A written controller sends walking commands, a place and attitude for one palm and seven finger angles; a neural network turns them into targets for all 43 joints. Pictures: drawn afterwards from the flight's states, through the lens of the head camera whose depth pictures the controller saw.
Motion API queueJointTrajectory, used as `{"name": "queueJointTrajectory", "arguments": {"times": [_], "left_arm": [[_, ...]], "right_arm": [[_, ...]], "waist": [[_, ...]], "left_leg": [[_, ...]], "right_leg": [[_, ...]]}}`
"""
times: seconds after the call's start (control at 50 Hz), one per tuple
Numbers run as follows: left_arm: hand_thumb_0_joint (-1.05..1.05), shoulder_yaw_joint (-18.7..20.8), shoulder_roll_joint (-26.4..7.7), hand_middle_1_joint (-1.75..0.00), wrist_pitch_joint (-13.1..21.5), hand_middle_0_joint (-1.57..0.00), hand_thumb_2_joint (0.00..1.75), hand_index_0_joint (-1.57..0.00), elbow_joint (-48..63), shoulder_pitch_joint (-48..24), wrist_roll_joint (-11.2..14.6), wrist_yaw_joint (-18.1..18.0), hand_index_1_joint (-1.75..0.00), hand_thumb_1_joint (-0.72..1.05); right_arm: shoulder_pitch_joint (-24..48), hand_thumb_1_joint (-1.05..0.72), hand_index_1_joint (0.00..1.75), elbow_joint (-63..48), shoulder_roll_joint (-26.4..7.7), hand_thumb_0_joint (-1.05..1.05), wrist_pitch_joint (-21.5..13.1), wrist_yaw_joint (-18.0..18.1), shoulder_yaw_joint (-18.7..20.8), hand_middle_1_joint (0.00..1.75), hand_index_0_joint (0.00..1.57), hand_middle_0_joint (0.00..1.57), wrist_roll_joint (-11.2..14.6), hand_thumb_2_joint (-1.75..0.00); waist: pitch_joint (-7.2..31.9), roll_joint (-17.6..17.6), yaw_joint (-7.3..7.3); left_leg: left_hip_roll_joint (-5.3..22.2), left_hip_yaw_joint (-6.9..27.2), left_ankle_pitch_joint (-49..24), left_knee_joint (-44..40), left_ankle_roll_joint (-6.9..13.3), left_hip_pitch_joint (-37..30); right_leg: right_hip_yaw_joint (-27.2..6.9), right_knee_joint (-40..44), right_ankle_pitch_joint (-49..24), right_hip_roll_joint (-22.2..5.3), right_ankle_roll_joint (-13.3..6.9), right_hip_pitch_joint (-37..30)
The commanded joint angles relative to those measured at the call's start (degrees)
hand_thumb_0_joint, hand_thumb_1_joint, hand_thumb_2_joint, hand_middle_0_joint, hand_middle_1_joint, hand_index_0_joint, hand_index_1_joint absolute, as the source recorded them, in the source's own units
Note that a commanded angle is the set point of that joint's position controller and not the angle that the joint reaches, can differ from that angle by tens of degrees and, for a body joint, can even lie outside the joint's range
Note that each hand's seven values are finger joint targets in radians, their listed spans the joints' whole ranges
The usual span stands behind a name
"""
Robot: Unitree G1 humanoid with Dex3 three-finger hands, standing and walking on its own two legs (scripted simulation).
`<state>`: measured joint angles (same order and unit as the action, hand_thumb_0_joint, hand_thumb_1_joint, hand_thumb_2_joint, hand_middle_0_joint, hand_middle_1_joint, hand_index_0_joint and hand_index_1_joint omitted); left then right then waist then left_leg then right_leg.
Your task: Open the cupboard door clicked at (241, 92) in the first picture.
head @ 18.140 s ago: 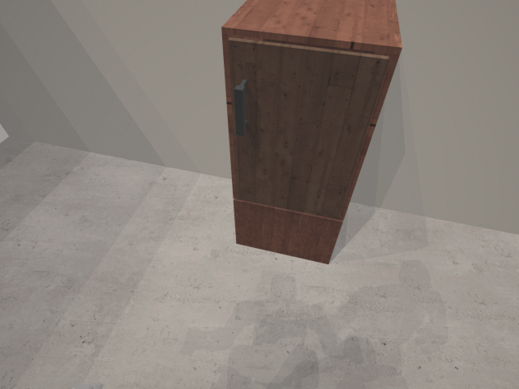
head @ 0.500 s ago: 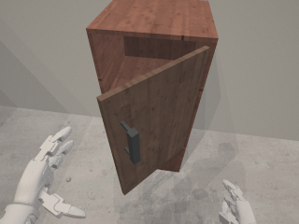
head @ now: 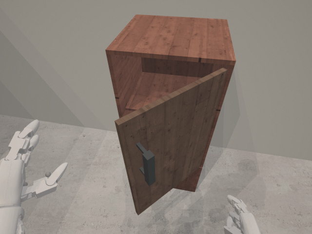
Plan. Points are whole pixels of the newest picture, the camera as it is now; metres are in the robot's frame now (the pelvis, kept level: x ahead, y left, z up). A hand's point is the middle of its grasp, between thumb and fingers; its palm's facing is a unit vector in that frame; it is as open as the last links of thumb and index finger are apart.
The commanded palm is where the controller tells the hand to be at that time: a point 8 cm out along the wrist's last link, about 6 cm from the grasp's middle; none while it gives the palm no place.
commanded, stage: draw the hand back to the body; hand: left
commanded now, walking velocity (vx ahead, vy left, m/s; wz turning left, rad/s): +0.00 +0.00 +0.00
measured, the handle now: (145, 164) +0.31 +0.08 +0.00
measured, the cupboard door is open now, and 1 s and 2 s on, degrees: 48 48 48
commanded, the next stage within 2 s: step back with the hand held close in 0.52 s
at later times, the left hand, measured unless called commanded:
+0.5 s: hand (43, 172) +0.18 +0.25 +0.15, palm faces +0.44 -0.80 -0.40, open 7.5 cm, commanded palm +0.13 +0.28 +0.17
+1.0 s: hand (34, 184) +0.15 +0.25 +0.15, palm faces +0.38 -0.78 -0.50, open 7.4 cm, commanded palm +0.10 +0.29 +0.18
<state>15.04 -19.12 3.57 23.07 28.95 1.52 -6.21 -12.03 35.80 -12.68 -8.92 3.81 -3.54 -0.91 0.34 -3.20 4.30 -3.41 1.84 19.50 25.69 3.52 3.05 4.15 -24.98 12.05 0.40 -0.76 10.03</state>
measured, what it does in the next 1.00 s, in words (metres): stands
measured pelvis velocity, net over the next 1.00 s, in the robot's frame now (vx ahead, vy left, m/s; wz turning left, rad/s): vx -0.05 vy -0.01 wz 0.00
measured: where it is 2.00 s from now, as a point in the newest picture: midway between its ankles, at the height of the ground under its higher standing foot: outside the picture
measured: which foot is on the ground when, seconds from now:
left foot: down 0.00-1.00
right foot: down 0.00-1.00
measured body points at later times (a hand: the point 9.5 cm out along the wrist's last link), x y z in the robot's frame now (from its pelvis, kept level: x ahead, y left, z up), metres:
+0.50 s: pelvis -0.01 -0.02 +0.00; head -0.04 -0.03 +0.45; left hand +0.15 +0.29 +0.18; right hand +0.17 -0.23 -0.08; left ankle -0.06 +0.08 -0.74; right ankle +0.02 -0.11 -0.74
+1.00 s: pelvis -0.05 -0.01 +0.00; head -0.03 -0.01 +0.45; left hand +0.13 +0.29 +0.18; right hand +0.12 -0.26 -0.08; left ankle -0.06 +0.08 -0.74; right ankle +0.02 -0.11 -0.74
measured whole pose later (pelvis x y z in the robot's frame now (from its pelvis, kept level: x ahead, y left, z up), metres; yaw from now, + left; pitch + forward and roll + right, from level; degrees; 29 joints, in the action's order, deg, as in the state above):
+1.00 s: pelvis -0.05 -0.01 +0.00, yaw +0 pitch +0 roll +0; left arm 22.9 -23.6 9.8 27.6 32.3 1.9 -7.0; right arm -11.2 34.3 -14.2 -3.0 5.0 0.3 0.1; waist -1.0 -0.1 0.4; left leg -4.1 1.0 16.8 29.3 2.9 12.3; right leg 3.7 -28.0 8.9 -0.4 -1.5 19.1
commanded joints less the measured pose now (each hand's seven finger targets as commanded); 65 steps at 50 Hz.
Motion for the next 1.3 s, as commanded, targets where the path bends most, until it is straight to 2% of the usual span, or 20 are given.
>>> {"name": "queueJointTrajectory", "arguments": {"times": [0.0, 0.12, 0.2, 0.32, 0.42, 0.48, 0.6, 0.62, 0.64, 0.66, 0.68, 0.76, 0.82, 0.84, 0.9, 1.0, 1.12, 1.18, 1.24, 1.28], "left_arm": [[0.00, 8.43, -10.32, -0.30, 4.22, -0.19, 0.81, -0.19, 12.42, -5.81, 0.35, -1.22, -0.30, 0.69], [0.00, 11.71, -11.95, -0.30, 4.79, -0.20, 0.90, -0.20, 11.75, -7.70, 1.04, -1.19, -0.30, 0.90], [0.00, 9.54, -9.63, -0.30, 4.69, -0.20, 0.90, -0.20, 9.20, -6.70, 1.29, -0.54, -0.30, 0.90], [0.00, 10.45, -11.41, -0.30, 5.18, -0.20, 0.90, -0.20, 11.95, -7.45, 0.96, -0.93, -0.30, 0.90], [0.00, 10.93, -11.92, -0.30, 5.20, -0.20, 0.90, -0.20, 10.91, -8.16, 1.03, -1.23, -0.30, 0.90], [0.00, 10.51, -11.35, -0.30, 5.36, -0.20, 0.90, -0.20, 10.08, -8.66, 1.04, -1.12, -0.30, 0.90], [0.00, 10.03, -11.02, -0.30, 5.93, -0.20, 0.90, -0.20, 10.23, -8.36, 1.01, -1.12, -0.30, 0.90], [0.00, 10.38, -12.81, -0.30, 6.39, -0.20, 0.90, -0.20, 13.62, -15.27, 0.88, -1.39, -0.30, 0.90], [0.00, 19.55, -21.89, -0.30, 9.27, -0.20, 0.90, -0.20, 14.73, -24.70, 0.15, -2.46, -0.30, 0.90], [0.00, 15.11, -14.61, -0.30, 8.95, -0.20, 0.90, -0.20, 7.19, -13.98, 0.52, -1.74, -0.30, 0.90], [0.00, 13.55, -12.17, -0.30, 8.61, -0.20, 0.90, -0.20, 4.73, -7.14, 0.58, -1.18, -0.30, 0.90], [0.00, 13.43, -12.25, -0.30, 9.81, -0.20, 0.90, -0.20, 11.71, -0.52, 1.06, -1.33, -0.30, 0.90], [0.00, 15.37, -14.06, -0.30, 10.11, -0.20, 0.90, -0.20, 15.31, 1.58, 1.26, -2.25, -0.30, 0.90], [0.00, 16.25, -14.99, -0.30, 10.10, -0.20, 0.90, -0.20, 16.01, 1.43, 1.21, -2.53, -0.30, 0.90], [0.00, 16.74, -15.40, -0.30, 9.88, -0.20, 0.90, -0.20, 16.94, 1.25, 0.98, -2.93, -0.30, 0.90], [0.00, 16.09, -14.69, -0.30, 9.86, -0.20, 0.90, -0.20, 16.45, -0.20, 0.33, -2.92, -0.30, 0.90], [0.00, 16.30, -14.76, -0.30, 10.51, -0.20, 0.90, -0.20, 16.55, -0.90, -0.28, -3.32, -0.30, 0.90], [0.00, 16.68, -15.23, -0.30, 11.18, -0.20, 0.90, -0.20, 17.29, -1.15, -0.16, -3.87, -0.30, 0.90], [0.00, 17.22, -15.73, -0.30, 12.17, -0.20, 0.90, -0.20, 18.99, -1.70, -0.36, -4.47, -0.30, 0.90], [0.00, 17.62, -14.93, -0.30, 12.59, -0.20, 0.90, -0.20, 19.44, -1.80, -1.41, -4.55, -0.30, 0.90]], "right_arm": [[6.97, -0.90, 0.30, -8.65, -6.25, 0.00, -2.24, 0.45, 3.09, 0.30, 0.20, 0.20, 0.45, -0.90], [7.58, -0.90, 0.30, -8.23, -6.17, 0.00, -1.55, 0.36, 3.41, 0.30, 0.20, 0.20, 0.60, -0.90], [7.95, -0.90, 0.30, -8.13, -6.43, 0.00, -0.83, 0.18, 3.69, 0.30, 0.20, 0.20, 0.73, -0.90], [8.11, -0.90, 0.30, -8.21, -6.39, 0.00, -1.07, 0.44, 3.74, 0.30, 0.20, 0.20, 0.67, -0.90], [8.54, -0.90, 0.30, -7.85, -6.03, 0.00, -1.59, 0.83, 3.54, 0.30, 0.20, 0.20, 0.82, -0.90], [8.82, -0.90, 0.30, -7.56, -5.98, 0.00, -1.90, 0.97, 3.51, 0.30, 0.20, 0.20, 0.86, -0.90], [8.71, -0.90, 0.30, -7.21, -5.94, 0.00, -2.45, 0.94, 3.69, 0.30, 0.20, 0.20, 0.88, -0.90], [9.32, -0.90, 0.30, -7.21, -6.29, 0.00, -2.74, 1.03, 3.58, 0.30, 0.20, 0.20, 0.86, -0.90], [7.74, -0.90, 0.30, -9.50, -6.06, 0.00, -1.83, 1.05, 2.57, 0.30, 0.20, 0.20, 1.95, -0.90], [6.82, -0.90, 0.30, -8.16, -5.84, 0.00, -0.89, 1.14, 3.76, 0.30, 0.20, 0.20, 1.30, -0.90], [6.29, -0.90, 0.30, -8.49, -6.78, 0.00, -0.06, 0.67, 4.56, 0.30, 0.20, 0.20, 1.06, -0.90], [6.23, -0.90, 0.30, -9.07, -7.15, 0.00, 1.33, 0.32, 5.23, 0.30, 0.20, 0.20, 1.03, -0.90], [6.59, -0.90, 0.30, -9.76, -7.28, 0.00, 2.20, 0.80, 5.71, 0.30, 0.20, 0.20, 1.23, -0.90], [7.19, -0.90, 0.30, -9.78, -7.65, 0.00, 2.37, 1.16, 5.81, 0.30, 0.20, 0.20, 1.12, -0.90], [7.59, -0.90, 0.30, -10.98, -7.86, 0.00, 2.99, 1.69, 6.05, 0.30, 0.20, 0.20, 1.15, -0.90], [7.17, -0.90, 0.30, -12.01, -8.22, 0.00, 3.17, 1.93, 6.39, 0.30, 0.20, 0.20, 1.18, -0.90], [5.87, -0.90, 0.30, -12.58, -8.36, 0.00, 3.02, 1.37, 6.44, 0.30, 0.20, 0.20, 1.29, -0.90], [5.36, -0.90, 0.30, -12.59, -8.14, 0.00, 2.97, 1.33, 6.33, 0.30, 0.20, 0.20, 1.48, -0.90], [5.59, -0.90, 0.30, -12.71, -8.60, 0.00, 2.59, 1.72, 6.11, 0.30, 0.20, 0.20, 1.29, -0.90], [6.09, -0.90, 0.30, -13.56, -9.14, 0.00, 2.27, 1.97, 5.90, 0.30, 0.20, 0.20, 0.83, -0.90]], "waist": [[2.99, -2.23, -0.26], [2.12, -0.44, -0.13], [0.64, 0.09, -0.33], [4.00, -1.61, -0.10], [1.18, -0.15, -0.09], [-0.40, -1.86, -0.16], [0.48, -0.63, -0.23], [1.90, -1.79, -0.61], [-5.60, -4.50, -3.28], [-4.62, 3.97, -3.44], [-1.78, 7.04, -3.43], [7.45, 2.61, -4.01], [10.09, 2.34, -4.10], [9.34, -0.61, -4.00], [8.64, -0.96, -3.62], [6.13, -0.04, -3.49], [3.32, 4.66, -4.37], [3.33, 5.55, -4.70], [2.70, 0.02, -4.78], [1.55, -7.95, -4.29]], "left_leg": [[4.77, 2.36, -27.50, -5.95, -5.62, 6.70], [4.71, 1.89, -25.05, -6.87, -5.04, 6.36], [4.57, 1.43, -21.18, -7.32, -4.06, 6.52], [4.13, 1.10, -21.03, -7.04, -3.60, 6.05], [4.02, 1.22, -16.95, -7.56, -2.98, 6.90], [3.98, 1.07, -14.39, -7.88, -2.74, 7.20], [3.93, 0.95, -13.75, -7.71, -2.39, 6.78], [3.67, 0.91, -13.69, -7.44, -2.17, 6.13], [4.50, 2.35, -7.17, -6.69, -1.20, 12.11], [4.44, 3.66, -6.72, -3.97, -1.13, 12.43], [4.07, 2.86, -8.02, -1.24, -0.94, 10.05], [4.15, 2.30, -10.89, 3.22, -2.00, 10.98], [4.89, 3.11, -15.14, 1.62, -2.27, 11.66], [5.47, 3.77, -18.22, 0.27, -2.46, 11.94], [7.53, 6.43, -23.38, -2.55, -2.80, 15.92], [8.67, 7.65, -14.79, -3.93, -1.44, 22.87], [6.40, 6.75, 6.60, -0.46, 0.16, 28.50], [5.59, 6.06, 9.47, 3.75, 0.09, 25.19], [7.46, 8.58, 13.37, 0.38, 0.83, 25.45], [13.21, 15.96, 21.85, -12.84, 3.15, 39.58]], "right_leg": [[-1.64, 2.12, -11.37, -1.10, -1.41, -10.01], [-1.96, 3.33, -11.27, -1.06, -1.34, -10.64], [-2.32, 4.25, -9.50, -1.14, -1.27, -9.78], [-2.91, 4.24, -10.64, -1.27, -1.22, -11.96], [-3.25, 5.33, -7.48, -1.16, -1.17, -10.65], [-3.55, 5.95, -5.03, -1.27, -1.16, -9.66], [-3.84, 6.20, -4.60, -1.31, -0.97, -9.92], [-4.35, 6.42, -4.94, -1.44, -0.97, -10.15], [-9.08, 8.58, -3.90, -4.08, -1.09, -4.35], [-9.62, 9.78, -2.60, -5.46, -1.26, -3.03], [-10.57, 10.77, -1.86, -6.74, -1.57, -1.90], [-10.97, 6.58, -10.10, -11.37, -4.40, -3.80], [-9.19, 2.79, -13.18, -10.21, -3.81, -3.90], [-8.14, 1.02, -15.31, -9.18, -3.57, -3.47], [-5.87, -3.96, -17.43, -5.56, -1.66, -5.42], [-7.17, -6.49, -13.35, -4.68, -0.85, -6.23], [-12.46, -1.35, 0.79, -8.22, -2.08, -1.11], [-13.77, 1.76, 7.82, -10.12, -2.97, 5.25], [-10.90, -0.91, 12.15, -7.88, -1.74, 7.98], [-6.70, -14.17, 5.72, -1.39, 0.79, -4.93]]}}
